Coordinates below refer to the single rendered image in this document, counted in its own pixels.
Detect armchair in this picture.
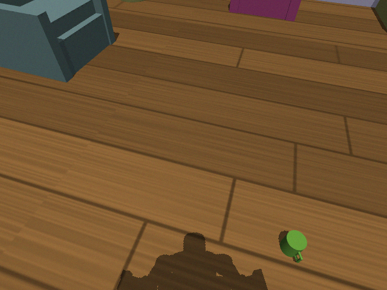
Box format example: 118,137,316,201
0,0,115,83
229,0,301,21

